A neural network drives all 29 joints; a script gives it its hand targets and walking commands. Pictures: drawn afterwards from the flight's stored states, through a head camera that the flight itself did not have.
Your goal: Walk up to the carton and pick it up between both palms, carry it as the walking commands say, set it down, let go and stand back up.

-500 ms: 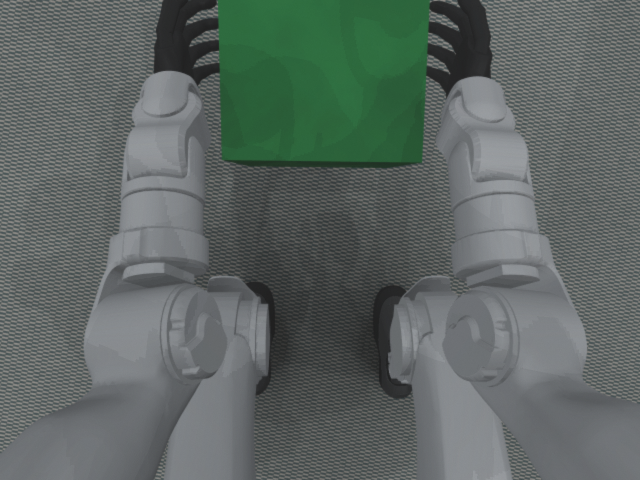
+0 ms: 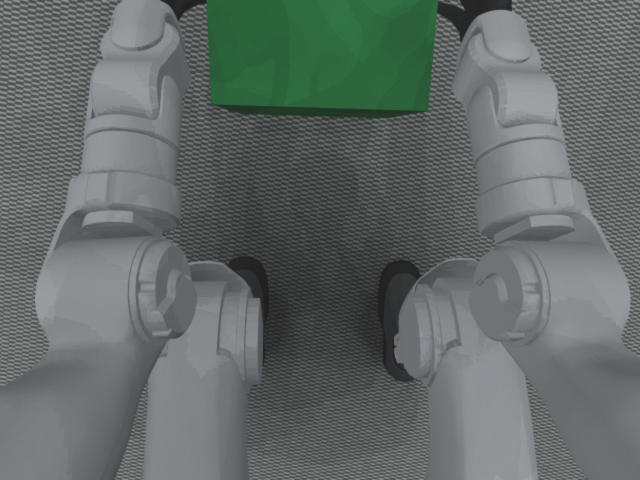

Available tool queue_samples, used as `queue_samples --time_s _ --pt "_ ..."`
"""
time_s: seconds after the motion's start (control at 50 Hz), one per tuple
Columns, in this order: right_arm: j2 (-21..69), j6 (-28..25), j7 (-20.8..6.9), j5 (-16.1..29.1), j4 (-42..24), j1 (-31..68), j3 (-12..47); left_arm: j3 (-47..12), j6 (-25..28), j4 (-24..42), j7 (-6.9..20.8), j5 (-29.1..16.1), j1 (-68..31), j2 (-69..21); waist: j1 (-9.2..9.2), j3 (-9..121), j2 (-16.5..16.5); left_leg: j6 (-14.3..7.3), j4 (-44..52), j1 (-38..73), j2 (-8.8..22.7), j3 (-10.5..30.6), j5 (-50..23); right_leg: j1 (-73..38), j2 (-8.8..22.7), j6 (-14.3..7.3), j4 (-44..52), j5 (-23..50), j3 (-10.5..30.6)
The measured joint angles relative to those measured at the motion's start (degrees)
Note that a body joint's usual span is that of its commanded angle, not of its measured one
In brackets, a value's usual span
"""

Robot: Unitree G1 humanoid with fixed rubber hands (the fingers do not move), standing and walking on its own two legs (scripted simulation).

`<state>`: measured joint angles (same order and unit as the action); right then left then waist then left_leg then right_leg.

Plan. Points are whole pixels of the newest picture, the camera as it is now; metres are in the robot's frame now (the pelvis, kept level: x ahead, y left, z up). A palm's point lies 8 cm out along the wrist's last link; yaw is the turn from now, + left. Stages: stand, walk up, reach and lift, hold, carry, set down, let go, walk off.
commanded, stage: set down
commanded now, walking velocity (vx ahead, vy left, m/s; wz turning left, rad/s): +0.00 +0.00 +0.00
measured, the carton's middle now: out of the picture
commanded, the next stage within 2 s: none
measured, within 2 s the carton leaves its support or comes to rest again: rests again in 1.02 s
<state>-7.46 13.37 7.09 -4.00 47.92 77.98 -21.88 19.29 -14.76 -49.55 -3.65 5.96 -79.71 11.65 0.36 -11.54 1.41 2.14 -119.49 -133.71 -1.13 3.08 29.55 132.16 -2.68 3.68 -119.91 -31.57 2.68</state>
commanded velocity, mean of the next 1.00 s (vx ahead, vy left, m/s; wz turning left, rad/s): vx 0.00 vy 0.00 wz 0.00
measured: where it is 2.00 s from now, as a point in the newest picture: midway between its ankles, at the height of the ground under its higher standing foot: (324, 338)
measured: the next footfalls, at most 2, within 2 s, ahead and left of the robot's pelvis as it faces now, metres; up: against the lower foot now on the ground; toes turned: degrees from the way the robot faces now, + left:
none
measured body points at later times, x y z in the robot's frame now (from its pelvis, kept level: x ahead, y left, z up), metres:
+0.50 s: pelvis +0.01 +0.00 -0.02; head +0.37 +0.01 +0.24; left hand +0.56 +0.17 -0.19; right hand +0.56 -0.13 -0.19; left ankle +0.12 +0.13 -0.35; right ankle +0.11 -0.13 -0.35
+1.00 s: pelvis +0.01 +0.00 -0.02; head +0.38 +0.01 +0.22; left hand +0.56 +0.17 -0.22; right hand +0.56 -0.13 -0.21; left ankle +0.12 +0.13 -0.35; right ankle +0.11 -0.13 -0.35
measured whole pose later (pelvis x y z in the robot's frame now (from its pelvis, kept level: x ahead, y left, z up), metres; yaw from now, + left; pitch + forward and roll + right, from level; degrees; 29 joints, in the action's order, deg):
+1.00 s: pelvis +0.01 +0.00 -0.02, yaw +0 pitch +38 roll -1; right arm -11.9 9.5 4.7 -1.0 59.8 83.2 -17.0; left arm 11.8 -9.9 -62.4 -2.3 -1.0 -83.3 17.1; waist 0.4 -19.5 1.3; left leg 2.3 -126.7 -131.5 -1.0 3.0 33.3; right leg 130.1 -3.6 4.0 -127.1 -35.1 3.2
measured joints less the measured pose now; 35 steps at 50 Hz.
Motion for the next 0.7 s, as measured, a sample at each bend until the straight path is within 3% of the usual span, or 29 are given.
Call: queue_samples --time_s 0.24,0.7 --pt "-2.7 -1.0 -0.5 2.4 4.4 2.5 3.6 -3.4 1.8 -4.5 0.3 -4.1 -1.5 2.7 0.02 -2.6 -0.6 -0.2 -3.7 -0.3 0.3 -0.3 2.0 0.3 -0.6 0.5 -3.5 -1.8 0.4" --pt "-3.7 -2.6 -1.6 2.1 9.5 4.7 3.7 -5.6 3.5 -10.3 1.5 -5.6 -3.0 4.5 0.18 -6.5 -0.2 0.3 -5.7 1.6 0.1 0.0 2.5 -1.3 -0.9 0.1 -5.8 -2.2 0.3"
